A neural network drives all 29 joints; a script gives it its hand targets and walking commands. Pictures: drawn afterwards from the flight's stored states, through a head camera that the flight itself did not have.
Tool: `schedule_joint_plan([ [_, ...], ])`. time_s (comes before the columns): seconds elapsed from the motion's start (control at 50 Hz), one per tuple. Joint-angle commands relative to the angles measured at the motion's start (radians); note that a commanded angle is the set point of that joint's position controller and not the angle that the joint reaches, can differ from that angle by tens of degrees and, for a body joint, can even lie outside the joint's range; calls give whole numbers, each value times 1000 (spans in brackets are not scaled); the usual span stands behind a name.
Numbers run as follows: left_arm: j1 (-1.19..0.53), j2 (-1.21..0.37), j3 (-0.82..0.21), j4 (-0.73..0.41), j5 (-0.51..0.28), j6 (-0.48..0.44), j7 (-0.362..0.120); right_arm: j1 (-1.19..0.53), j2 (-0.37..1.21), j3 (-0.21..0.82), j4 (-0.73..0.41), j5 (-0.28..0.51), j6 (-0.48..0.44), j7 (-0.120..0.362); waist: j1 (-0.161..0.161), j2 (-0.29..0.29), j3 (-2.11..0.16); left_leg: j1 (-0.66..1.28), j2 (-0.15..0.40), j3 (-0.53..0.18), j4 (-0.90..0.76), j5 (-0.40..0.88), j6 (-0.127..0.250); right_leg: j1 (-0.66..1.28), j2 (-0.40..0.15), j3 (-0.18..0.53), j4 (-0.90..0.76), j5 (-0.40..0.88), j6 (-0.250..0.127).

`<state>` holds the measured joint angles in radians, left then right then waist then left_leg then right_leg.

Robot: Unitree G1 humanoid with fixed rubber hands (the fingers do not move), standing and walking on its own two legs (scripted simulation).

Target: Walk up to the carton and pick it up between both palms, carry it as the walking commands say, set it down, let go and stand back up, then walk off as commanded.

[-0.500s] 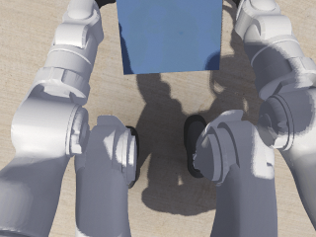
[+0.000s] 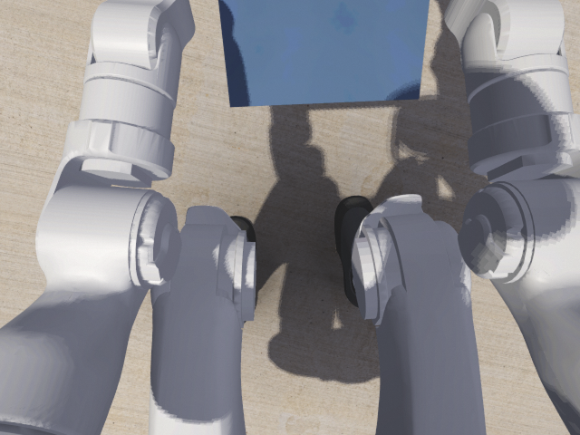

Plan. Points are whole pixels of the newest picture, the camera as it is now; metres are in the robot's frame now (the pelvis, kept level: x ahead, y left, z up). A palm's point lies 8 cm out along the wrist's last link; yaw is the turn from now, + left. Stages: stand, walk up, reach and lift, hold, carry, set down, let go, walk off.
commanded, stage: reach and lift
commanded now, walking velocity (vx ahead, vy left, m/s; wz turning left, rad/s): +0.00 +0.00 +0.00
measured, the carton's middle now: out of the picture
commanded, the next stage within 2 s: none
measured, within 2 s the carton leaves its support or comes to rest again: neither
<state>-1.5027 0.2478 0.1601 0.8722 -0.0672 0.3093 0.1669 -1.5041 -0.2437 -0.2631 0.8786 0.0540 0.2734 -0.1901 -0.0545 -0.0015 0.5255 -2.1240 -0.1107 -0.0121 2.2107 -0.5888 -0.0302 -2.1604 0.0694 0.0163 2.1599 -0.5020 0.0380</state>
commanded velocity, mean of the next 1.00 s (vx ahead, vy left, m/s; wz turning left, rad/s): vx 0.00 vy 0.00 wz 0.00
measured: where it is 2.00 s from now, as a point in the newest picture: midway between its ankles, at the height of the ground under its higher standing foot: (297, 279)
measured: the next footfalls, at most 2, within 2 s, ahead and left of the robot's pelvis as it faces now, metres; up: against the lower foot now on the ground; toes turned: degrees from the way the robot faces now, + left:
none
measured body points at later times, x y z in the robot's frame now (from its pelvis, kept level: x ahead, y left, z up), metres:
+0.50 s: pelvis -0.01 -0.01 +0.03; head +0.35 -0.03 +0.29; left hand +0.55 +0.11 -0.12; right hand +0.53 -0.17 -0.11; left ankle +0.12 +0.11 -0.34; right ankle +0.14 -0.12 -0.34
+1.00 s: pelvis -0.01 -0.01 +0.07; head +0.34 -0.02 +0.35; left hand +0.54 +0.11 -0.05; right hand +0.52 -0.17 -0.05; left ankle +0.12 +0.11 -0.34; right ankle +0.14 -0.12 -0.34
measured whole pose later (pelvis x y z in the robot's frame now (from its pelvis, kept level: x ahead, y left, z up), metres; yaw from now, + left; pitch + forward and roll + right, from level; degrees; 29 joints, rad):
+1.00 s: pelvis -0.01 -0.01 +0.07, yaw +0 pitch +24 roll +0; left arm -1.31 0.09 0.33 0.62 0.06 0.39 0.24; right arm -1.27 -0.02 -0.37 0.52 -0.11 0.41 -0.30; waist -0.04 0.02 0.52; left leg -1.84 -0.14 -0.05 1.99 -0.57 -0.06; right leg -1.88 0.11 0.04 1.95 -0.49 0.04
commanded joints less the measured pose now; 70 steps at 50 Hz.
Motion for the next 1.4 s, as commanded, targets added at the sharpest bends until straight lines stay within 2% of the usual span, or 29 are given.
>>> schedule_joint_plan([
  [0.0, -605, -1028, -235, -95, -21, -62, -299, -492, 1119, 296, -30, 44, 10, 373, 24, 13, -1757, 524, -37, 98, -234, 247, 25, 697, 61, -103, -160, 237, -37],
  [0.1, -568, -1150, -283, -219, 14, -69, -329, -377, 1220, 351, -91, 9, 12, 404, 44, 30, -1953, 562, -50, 89, -249, 368, 30, 759, 81, -84, -181, 364, -23],
  [0.2, -651, -1173, -442, -402, -140, -59, -299, -550, 1256, 553, -414, 170, 6, 338, 72, 1, -2474, 763, -52, 125, -224, 547, 14, 1109, 80, -95, -174, 610, -5],
  [0.22, -687, -1193, -497, -546, -182, -62, -291, -614, 1281, 605, -539, 199, 6, 305, 23, -54, -2661, 863, -57, 111, -204, 636, 27, 1210, 95, -102, -162, 693, -1],
  [0.28, -568, -1159, -396, -326, -126, -31, -294, -524, 1184, 503, -370, 149, 12, 288, 17, -12, -2376, 736, -54, 109, -259, 464, 32, 1074, 91, -83, -202, 539, -14],
  [0.3, -573, -1140, -391, -327, -95, -42, -301, -474, 1263, 529, -333, 145, 19, 291, 111, 10, -2274, 679, -57, 113, -271, 421, 38, 1031, 90, -65, -196, 477, -22],
  [0.34, -547, -1088, -233, -199, 15, -62, -319, -359, 1273, 435, -103, 49, 29, 318, 129, -45, -1924, 437, -45, 127, -287, 236, 63, 860, 79, -51, -249, 290, -9],
  [0.36, -556, -1120, -241, -206, 19, -70, -325, -355, 1269, 384, -86, -16, 24, 322, 32, -70, -1927, 421, -39, 112, -292, 232, 52, 880, 83, -59, -279, 278, -9],
  [0.38, -696, -1097, -295, -356, -19, -84, -324, -338, 1321, 412, -122, 20, 25, 320, 64, -24, -1975, 461, -39, 107, -311, 213, 43, 910, 81, -56, -270, 255, -12],
  [0.42, -610, -1151, -352, -336, -66, -41, -326, -440, 1186, 460, -307, 37, 29, 311, 3, 7, -2148, 616, -45, 89, -319, 271, 41, 954, 82, -83, -262, 293, -6],
  [0.46, -671, -1119, -383, -348, -67, -42, -319, -595, 1201, 483, -374, 76, 11, 307, 68, 6, -2266, 691, -39, 91, -326, 241, 40, 963, 80, -102, -255, 229, -14],
  [0.56, -855, -1101, -406, -470, -90, 3, -285, -623, 1171, 473, -356, 88, 74, 291, 8, 52, -2379, 819, -41, 110, -360, 225, 23, 985, 64, -120, -315, 212, -17],
  [0.62, -644, -1171, -284, -217, 29, 41, -306, -562, 1202, 363, -206, -9, 94, 330, 43, 41, -2179, 690, -40, 106, -393, 65, 36, 908, 60, -123, -342, 39, -28],
  [0.66, -593, -1202, -256, -193, 30, 39, -319, -526, 1213, 371, -186, -25, 102, 348, 52, 35, -2111, 646, -54, 105, -400, 78, 44, 853, 59, -122, -348, 35, -24],
  [0.68, -672, -1260, -361, -439, -38, 25, -309, -492, 1297, 462, -324, 24, 102, 349, 28, 13, -2494, 918, -61, 83, -387, 274, 27, 1014, 79, -153, -323, 212, -20],
  [0.7, -712, -1211, -411, -432, -63, 41, -295, -498, 1223, 434, -305, 18, 110, 341, -27, 50, -2468, 932, -55, 82, -393, 295, 0, 971, 70, -165, -317, 250, -22],
  [0.72, -618, -1243, -440, -388, -77, 65, -292, -581, 1185, 494, -437, 60, 102, 336, 22, 98, -2521, 988, -67, 107, -387, 322, -5, 976, 70, -148, -322, 260, -17],
  [0.74, -576, -1255, -375, -342, -72, 78, -291, -626, 1154, 484, -453, 44, 112, 335, -9, 12, -2498, 956, -72, 87, -402, 301, 10, 1003, 78, -170, -345, 233, -10],
  [0.82, -582, -1257, -396, -318, -39, 68, -304, -489, 1214, 486, -362, 16, 128, 321, -52, 35, -2382, 796, -58, 102, -395, 237, 13, 1054, 74, -111, -394, 248, -16],
  [0.86, -553, -1282, -361, -231, -7, 63, -315, -455, 1292, 470, -264, -8, 126, 330, 8, 17, -2232, 700, -57, 103, -415, 180, 12, 1039, 69, -107, -420, 159, -18],
  [0.92, -572, -1284, -470, -491, -86, 47, -297, -476, 1263, 585, -507, 64, 120, 322, 24, 34, -2589, 973, -80, 100, -439, 387, 4, 1182, 88, -134, -401, 378, -4],
  [0.94, -605, -1263, -424, -371, -66, 44, -289, -437, 1234, 505, -362, 18, 117, 324, -40, 26, -2413, 851, -69, 94, -424, 307, 4, 1054, 87, -124, -395, 316, -15],
  [1.04, -432, -1287, -437, -341, -44, 48, -293, -438, 1238, 565, -489, 17, 104, 308, 8, -2, -2450, 902, -82, 93, -458, 296, 18, 1175, 93, -103, -451, 306, -7],
  [1.08, -614, -1275, -614, -713, -139, 39, -267, -456, 1301, 689, -659, 123, 112, 284, 29, 54, -2877, 1126, -95, 96, -459, 502, 8, 1383, 110, -104, -414, 517, -4],
  [1.18, -469, -1221, -416, -317, -2, 72, -275, -366, 1226, 486, -324, -4, 134, 296, -23, 38, -2153, 866, -63, 47, -544, 106, 23, 999, 91, -95, -487, 110, -22],
  [1.22, -450, -1264, -423, -305, 22, 75, -281, -361, 1238, 484, -340, -27, 129, 323, 18, 81, -2201, 926, -63, 74, -541, 142, 7, 1051, 90, -106, -514, 115, -31],
  [1.34, -416, -1355, -416, -266, -15, 91, -277, -468, 1224, 512, -409, -6, 129, 326, -51, 77, -2323, 1050, -78, 50, -570, 181, 9, 1063, 87, -119, -555, 124, -27],
  [1.36, -399, -1372, -418, -340, -23, 83, -281, -466, 1258, 557, -493, 16, 123, 331, 16, 41, -2387, 1076, -90, 55, -580, 276, 12, 1137, 95, -126, -556, 191, -16],
  [1.38, -463, -1319, -378, -295, -20, 70, -290, -499, 1234, 525, -436, -17, 130, 329, -46, -28, -2354, 984, -89, 51, -567, 200, 26, 1145, 95, -117, -563, 147, -15],
])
